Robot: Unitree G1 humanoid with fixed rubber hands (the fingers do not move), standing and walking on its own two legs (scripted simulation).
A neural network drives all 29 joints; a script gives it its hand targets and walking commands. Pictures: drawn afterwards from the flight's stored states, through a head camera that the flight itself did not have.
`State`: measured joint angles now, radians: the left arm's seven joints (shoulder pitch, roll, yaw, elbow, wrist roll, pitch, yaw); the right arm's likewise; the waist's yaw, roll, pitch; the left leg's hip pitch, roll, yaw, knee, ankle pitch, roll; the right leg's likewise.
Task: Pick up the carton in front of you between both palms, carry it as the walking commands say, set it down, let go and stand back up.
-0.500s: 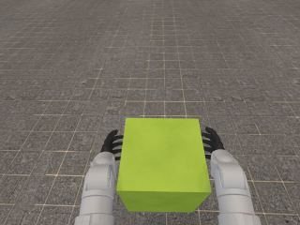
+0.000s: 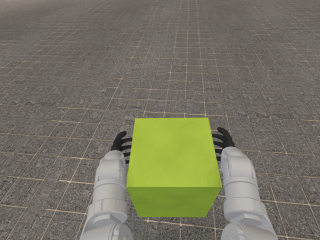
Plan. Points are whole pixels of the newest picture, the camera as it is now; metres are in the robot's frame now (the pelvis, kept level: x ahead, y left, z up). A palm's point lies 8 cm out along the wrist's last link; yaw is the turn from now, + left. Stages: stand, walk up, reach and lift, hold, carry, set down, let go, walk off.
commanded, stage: set down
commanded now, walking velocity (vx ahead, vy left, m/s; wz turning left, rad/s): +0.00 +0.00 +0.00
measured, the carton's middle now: (171, 170) +0.32 +0.00 -0.03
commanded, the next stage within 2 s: none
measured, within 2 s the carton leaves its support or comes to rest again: neither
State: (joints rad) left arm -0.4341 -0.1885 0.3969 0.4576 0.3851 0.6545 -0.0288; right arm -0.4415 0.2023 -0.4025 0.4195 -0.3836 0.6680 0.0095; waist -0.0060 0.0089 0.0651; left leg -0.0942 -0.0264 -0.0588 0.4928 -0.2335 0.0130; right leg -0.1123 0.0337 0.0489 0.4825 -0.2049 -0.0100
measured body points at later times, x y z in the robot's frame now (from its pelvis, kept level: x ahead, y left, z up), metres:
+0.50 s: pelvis -0.02 +0.01 -0.07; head +0.20 +0.02 +0.32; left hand +0.39 +0.16 -0.16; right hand +0.37 -0.15 -0.15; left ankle +0.04 +0.12 -0.74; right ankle +0.05 -0.11 -0.74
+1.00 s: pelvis -0.03 +0.02 -0.20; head +0.23 +0.03 +0.17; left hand +0.45 +0.15 -0.30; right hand +0.41 -0.15 -0.29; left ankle +0.04 +0.12 -0.74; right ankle +0.05 -0.11 -0.74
